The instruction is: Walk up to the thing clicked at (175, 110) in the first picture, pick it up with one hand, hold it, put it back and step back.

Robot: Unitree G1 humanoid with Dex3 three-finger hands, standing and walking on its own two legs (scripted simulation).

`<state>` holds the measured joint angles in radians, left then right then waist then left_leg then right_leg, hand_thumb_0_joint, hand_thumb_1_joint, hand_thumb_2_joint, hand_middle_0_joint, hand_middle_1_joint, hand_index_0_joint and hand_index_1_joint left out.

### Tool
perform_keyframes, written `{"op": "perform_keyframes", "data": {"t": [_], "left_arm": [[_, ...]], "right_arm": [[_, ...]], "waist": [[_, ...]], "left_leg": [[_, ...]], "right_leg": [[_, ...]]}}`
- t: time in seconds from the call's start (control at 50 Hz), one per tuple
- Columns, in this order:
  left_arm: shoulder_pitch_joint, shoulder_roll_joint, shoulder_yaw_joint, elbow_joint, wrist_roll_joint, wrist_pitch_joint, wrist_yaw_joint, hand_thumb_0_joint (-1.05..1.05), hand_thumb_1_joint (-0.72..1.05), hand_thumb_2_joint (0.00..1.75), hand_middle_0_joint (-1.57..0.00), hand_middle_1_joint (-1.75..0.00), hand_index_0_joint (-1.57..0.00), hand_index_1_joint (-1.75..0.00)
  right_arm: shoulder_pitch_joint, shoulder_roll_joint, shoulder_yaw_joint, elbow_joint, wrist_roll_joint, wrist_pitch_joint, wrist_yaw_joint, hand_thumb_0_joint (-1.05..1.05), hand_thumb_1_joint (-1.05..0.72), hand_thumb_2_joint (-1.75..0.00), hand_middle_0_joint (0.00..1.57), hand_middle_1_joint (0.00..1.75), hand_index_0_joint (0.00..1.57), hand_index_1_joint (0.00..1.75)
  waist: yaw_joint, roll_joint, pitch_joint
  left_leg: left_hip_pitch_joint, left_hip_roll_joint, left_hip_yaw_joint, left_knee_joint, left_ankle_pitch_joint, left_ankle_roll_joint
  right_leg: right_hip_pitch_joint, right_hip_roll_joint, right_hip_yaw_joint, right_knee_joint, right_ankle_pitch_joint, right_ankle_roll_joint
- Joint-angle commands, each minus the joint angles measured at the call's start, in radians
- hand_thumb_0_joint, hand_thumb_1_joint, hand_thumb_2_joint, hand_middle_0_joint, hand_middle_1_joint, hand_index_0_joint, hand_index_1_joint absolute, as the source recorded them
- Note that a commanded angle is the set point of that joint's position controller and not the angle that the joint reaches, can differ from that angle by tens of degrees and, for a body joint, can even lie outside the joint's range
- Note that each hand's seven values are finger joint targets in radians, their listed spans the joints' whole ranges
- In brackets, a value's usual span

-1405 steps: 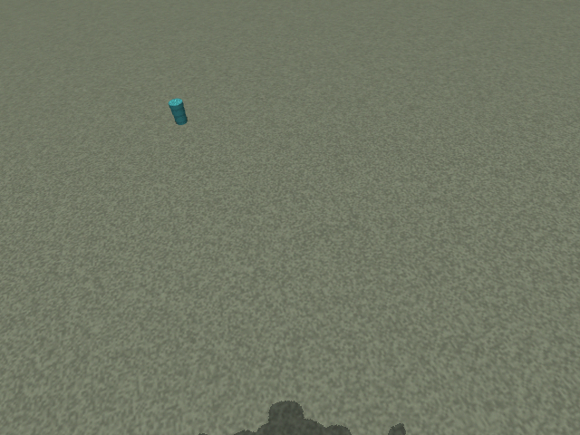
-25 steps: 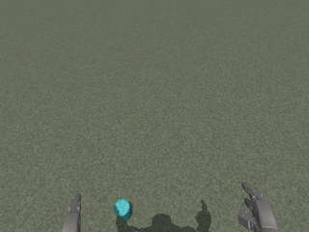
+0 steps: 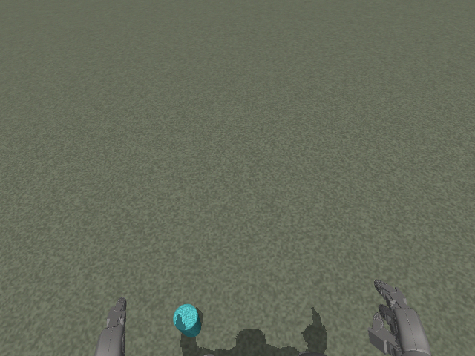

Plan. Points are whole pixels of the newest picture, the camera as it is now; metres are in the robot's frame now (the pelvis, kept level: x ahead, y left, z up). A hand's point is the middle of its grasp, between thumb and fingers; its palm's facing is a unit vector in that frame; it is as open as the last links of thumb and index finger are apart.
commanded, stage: home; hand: left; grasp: from the side
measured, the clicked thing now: (189, 322) +0.38 +0.23 -0.65
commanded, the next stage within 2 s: stand in 0.80 s
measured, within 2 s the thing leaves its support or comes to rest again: neither
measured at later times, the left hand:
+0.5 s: hand (148, 342) +0.18 +0.18 -0.05, palm faces +0.11 -0.96 -0.27, open 17.5 cm
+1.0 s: hand (146, 339) +0.19 +0.19 -0.05, palm faces +0.11 -0.96 -0.27, open 17.2 cm
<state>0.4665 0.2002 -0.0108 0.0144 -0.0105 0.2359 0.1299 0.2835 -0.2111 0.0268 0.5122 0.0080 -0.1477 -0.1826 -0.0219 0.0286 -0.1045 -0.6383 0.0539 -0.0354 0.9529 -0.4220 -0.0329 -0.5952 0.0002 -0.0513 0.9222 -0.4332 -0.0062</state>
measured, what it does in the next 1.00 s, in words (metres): stands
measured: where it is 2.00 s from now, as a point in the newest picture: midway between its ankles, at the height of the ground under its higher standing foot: outside the picture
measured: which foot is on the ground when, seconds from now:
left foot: down 0.00-1.00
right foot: down 0.00-1.00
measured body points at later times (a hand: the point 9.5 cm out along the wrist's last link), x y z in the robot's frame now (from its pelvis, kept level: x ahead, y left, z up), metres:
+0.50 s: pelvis +0.01 +0.00 +0.00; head +0.03 +0.01 +0.45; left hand +0.17 +0.23 -0.03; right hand +0.18 -0.23 -0.07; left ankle +0.04 +0.14 -0.69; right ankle +0.02 -0.12 -0.69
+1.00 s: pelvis +0.02 +0.01 +0.00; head +0.04 +0.01 +0.45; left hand +0.18 +0.24 -0.03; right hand +0.18 -0.23 -0.07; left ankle +0.04 +0.14 -0.69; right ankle +0.02 -0.12 -0.69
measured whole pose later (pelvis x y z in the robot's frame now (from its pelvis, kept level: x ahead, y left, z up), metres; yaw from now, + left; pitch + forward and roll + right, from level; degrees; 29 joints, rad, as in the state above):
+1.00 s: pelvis +0.02 +0.01 +0.00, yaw +0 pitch +7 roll -2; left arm 0.46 0.20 -0.01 0.00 -0.01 0.25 0.13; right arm 0.28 -0.20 0.03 0.51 0.01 -0.14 -0.18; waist -0.02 0.03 -0.11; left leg -0.62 0.05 -0.03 0.95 -0.45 -0.03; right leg -0.58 0.00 -0.05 0.91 -0.45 0.00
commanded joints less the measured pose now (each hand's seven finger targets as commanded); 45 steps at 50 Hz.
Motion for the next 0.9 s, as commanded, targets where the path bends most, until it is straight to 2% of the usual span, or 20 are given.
{"op": "perform_keyframes", "data": {"t": [0.0, 0.06, 0.1, 0.12, 0.18, 0.2, 0.24, 0.32, 0.34, 0.36, 0.4, 0.46, 0.54, 0.6, 0.66, 0.68, 0.74, 0.82, 0.84, 0.88], "left_arm": [[-0.030, 0.097, 0.048, -0.182, 0.009, -0.051, 0.013, 0.00, -0.59, 0.03, -0.05, -0.05, -0.04, -0.05], [-0.026, 0.108, 0.063, -0.188, 0.008, -0.050, 0.013, 0.00, -0.57, 0.05, -0.05, -0.05, -0.05, -0.05], [-0.035, 0.100, 0.048, -0.191, 0.007, -0.049, 0.012, 0.00, -0.57, 0.04, -0.05, -0.05, -0.05, -0.05], [-0.050, 0.103, 0.056, -0.205, 0.006, -0.053, 0.013, 0.00, -0.58, 0.04, -0.05, -0.05, -0.05, -0.05], [-0.040, 0.111, 0.062, -0.193, 0.006, -0.055, 0.013, 0.00, -0.57, 0.05, -0.05, -0.05, -0.05, -0.05], [-0.030, 0.107, 0.060, -0.200, 0.007, -0.055, 0.013, 0.00, -0.57, 0.04, -0.05, -0.05, -0.05, -0.05], [-0.044, 0.100, 0.046, -0.200, 0.006, -0.055, 0.011, 0.00, -0.57, 0.05, -0.05, -0.05, -0.05, -0.05], [-0.036, 0.114, 0.067, -0.213, 0.009, -0.052, 0.013, 0.00, -0.58, 0.04, -0.05, -0.05, -0.05, -0.05], [-0.007, 0.105, 0.063, -0.201, 0.012, -0.050, 0.015, 0.00, -0.59, 0.03, -0.05, -0.05, -0.05, -0.05], [-0.021, 0.097, 0.049, -0.195, 0.009, -0.049, 0.012, 0.00, -0.57, 0.04, -0.05, -0.05, -0.05, -0.05], [-0.041, 0.103, 0.057, -0.203, 0.009, -0.050, 0.013, 0.00, -0.57, 0.05, -0.05, -0.05, -0.05, -0.05], [-0.031, 0.106, 0.062, -0.208, 0.007, -0.047, 0.016, 0.00, -0.57, 0.05, -0.05, -0.05, -0.05, -0.05], [-0.013, 0.093, 0.052, -0.199, 0.010, -0.041, 0.013, 0.00, -0.59, 0.03, -0.04, -0.05, -0.04, -0.05], [-0.016, 0.102, 0.061, -0.189, 0.010, -0.034, 0.013, 0.00, -0.57, 0.04, -0.05, -0.05, -0.05, -0.05], [-0.022, 0.101, 0.060, -0.176, 0.007, -0.033, 0.011, 0.00, -0.57, 0.04, -0.05, -0.05, -0.05, -0.05], [-0.017, 0.099, 0.060, -0.187, 0.008, -0.034, 0.011, 0.00, -0.58, 0.04, -0.05, -0.05, -0.05, -0.05], [-0.031, 0.096, 0.054, -0.201, 0.008, -0.033, 0.011, 0.00, -0.56, 0.05, -0.05, -0.05, -0.05, -0.05], [-0.044, 0.095, 0.053, -0.191, 0.005, -0.032, 0.011, 0.00, -0.58, 0.04, -0.05, -0.05, -0.05, -0.05], [-0.015, 0.105, 0.067, -0.193, 0.007, -0.032, 0.011, 0.00, -0.60, 0.03, -0.04, -0.05, -0.04, -0.05], [-0.030, 0.100, 0.054, -0.204, 0.006, -0.029, 0.010, 0.00, -0.57, 0.05, -0.05, -0.05, -0.05, -0.05]], "right_arm": [[-0.082, -0.116, -0.049, -0.162, -0.002, -0.063, -0.012, 0.00, -0.90, -0.90, 0.20, 0.30, 0.20, 0.30], [-0.075, -0.117, -0.049, -0.160, -0.002, -0.064, -0.012, 0.00, -0.90, -0.90, 0.20, 0.30, 0.20, 0.30], [-0.083, -0.118, -0.049, -0.164, -0.001, -0.066, -0.010, 0.00, -0.90, -0.90, 0.20, 0.30, 0.20, 0.30], [-0.081, -0.116, -0.048, -0.162, -0.001, -0.067, -0.008, 0.00, -0.90, -0.90, 0.20, 0.30, 0.20, 0.30], [-0.087, -0.113, -0.046, -0.165, -0.002, -0.064, -0.009, 0.00, -0.90, -0.90, 0.20, 0.30, 0.20, 0.30], [-0.084, -0.117, -0.049, -0.169, -0.003, -0.066, -0.009, 0.00, -0.90, -0.90, 0.20, 0.30, 0.20, 0.30], [-0.085, -0.116, -0.048, -0.165, -0.002, -0.065, -0.009, 0.00, -0.90, -0.90, 0.20, 0.30, 0.20, 0.30], [-0.069, -0.117, -0.051, -0.158, -0.004, -0.066, -0.013, 0.00, -0.90, -0.90, 0.20, 0.30, 0.20, 0.30], [-0.064, -0.115, -0.053, -0.154, -0.005, -0.066, -0.013, 0.00, -0.90, -0.90, 0.20, 0.30, 0.20, 0.30], [-0.067, -0.116, -0.050, -0.151, -0.005, -0.065, -0.010, 0.00, -0.90, -0.90, 0.20, 0.30, 0.20, 0.30], [-0.073, -0.115, -0.051, -0.155, -0.004, -0.064, -0.013, 0.00, -0.90, -0.90, 0.20, 0.30, 0.20, 0.30], [-0.076, -0.115, -0.050, -0.155, -0.004, -0.061, -0.012, 0.00, -0.90, -0.90, 0.20, 0.30, 0.20, 0.30], [-0.059, -0.117, -0.055, -0.147, -0.006, -0.060, -0.014, 0.00, -0.90, -0.90, 0.20, 0.30, 0.20, 0.30], [-0.061, -0.116, -0.053, -0.148, -0.006, -0.056, -0.011, 0.00, -0.90, -0.90, 0.20, 0.30, 0.20, 0.30], [-0.069, -0.118, -0.053, -0.152, -0.004, -0.049, -0.010, 0.00, -0.90, -0.90, 0.20, 0.30, 0.20, 0.30], [-0.066, -0.117, -0.054, -0.158, -0.005, -0.050, -0.010, 0.00, -0.90, -0.90, 0.20, 0.30, 0.20, 0.30], [-0.065, -0.116, -0.053, -0.157, -0.003, -0.050, -0.012, 0.00, -0.90, -0.90, 0.20, 0.30, 0.20, 0.30], [-0.067, -0.117, -0.052, -0.158, -0.003, -0.050, -0.007, 0.00, -0.90, -0.90, 0.20, 0.30, 0.20, 0.30], [-0.065, -0.115, -0.054, -0.158, -0.004, -0.050, -0.010, 0.00, -0.90, -0.90, 0.20, 0.30, 0.20, 0.30], [-0.067, -0.118, -0.053, -0.165, -0.003, -0.049, -0.011, 0.00, -0.90, -0.90, 0.20, 0.30, 0.20, 0.30]], "waist": [[-0.005, -0.008, -0.048], [-0.002, 0.008, -0.059], [-0.003, 0.007, -0.044], [0.000, 0.018, -0.050], [0.002, -0.013, -0.048], [0.000, -0.011, -0.074], [-0.007, -0.016, -0.059], [-0.006, -0.004, -0.101], [-0.001, 0.011, -0.123], [-0.003, 0.016, -0.084], [-0.006, -0.007, -0.085], [0.001, 0.017, -0.095], [-0.006, 0.007, -0.118], [-0.002, 0.005, -0.108], [-0.002, -0.012, -0.076], [0.000, -0.013, -0.099], [-0.004, 0.004, -0.092], [-0.002, 0.007, -0.065], [0.004, 0.012, -0.095], [-0.007, -0.001, -0.099]], "left_leg": [[0.066, -0.046, 0.042, -0.160, 0.030, 0.042], [0.072, -0.045, 0.037, -0.164, 0.042, 0.041], [0.068, -0.043, 0.030, -0.177, 0.024, 0.039], [0.070, -0.043, 0.034, -0.173, 0.026, 0.039], [0.055, -0.048, 0.039, -0.160, 0.028, 0.043], [0.070, -0.047, 0.038, -0.159, 0.045, 0.043], [0.066, -0.047, 0.041, -0.154, 0.033, 0.043], [0.094, -0.046, 0.040, -0.145, 0.099, 0.043], [0.110, -0.043, 0.037, -0.144, 0.142, 0.039], [0.097, -0.044, 0.038, -0.149, 0.126, 0.039], [0.092, -0.043, 0.035, -0.148, 0.119, 0.041], [0.100, -0.042, 0.032, -0.157, 0.119, 0.037], [0.125, -0.037, 0.032, -0.140, 0.216, 0.035], [0.115, -0.039, 0.034, -0.138, 0.219, 0.036], [0.097, -0.041, 0.034, -0.147, 0.170, 0.038], [0.107, -0.039, 0.030, -0.151, 0.178, 0.038], [0.119, -0.039, 0.036, -0.152, 0.178, 0.036], [0.097, -0.038, 0.026, -0.168, 0.126, 0.036], [0.109, -0.040, 0.031, -0.157, 0.154, 0.037], [0.114, -0.041, 0.036, -0.152, 0.163, 0.038]], "right_leg": [[0.020, 0.014, 0.007, -0.207, 0.028, 0.004], [0.024, 0.018, -0.001, -0.194, 0.044, 0.002], [0.015, 0.022, -0.009, -0.189, 0.029, -0.001], [0.017, 0.020, -0.005, -0.190, 0.029, -0.001], [0.022, 0.014, 0.003, -0.205, 0.030, 0.004], [0.031, 0.015, 0.003, -0.199, 0.046, 0.003], [0.024, 0.010, 0.012, -0.210, 0.031, 0.005], [0.043, 0.016, 0.002, -0.186, 0.109, 0.006], [0.058, 0.020, -0.003, -0.169, 0.149, 0.002], [0.035, 0.019, -0.005, -0.174, 0.133, 0.001], [0.039, 0.019, -0.005, -0.180, 0.127, 0.003], [0.046, 0.020, -0.009, -0.177, 0.120, 0.000], [0.066, 0.023, -0.012, -0.158, 0.217, 0.002], [0.070, 0.021, -0.010, -0.161, 0.224, 0.004], [0.057, 0.019, -0.011, -0.178, 0.175, 0.004], [0.066, 0.022, -0.013, -0.171, 0.179, 0.003], [0.059, 0.020, -0.011, -0.172, 0.180, 0.003], [0.043, 0.022, -0.018, -0.172, 0.127, -0.001], [0.060, 0.021, -0.015, -0.173, 0.153, 0.001], [0.057, 0.020, -0.010, -0.175, 0.169, 0.004]]}}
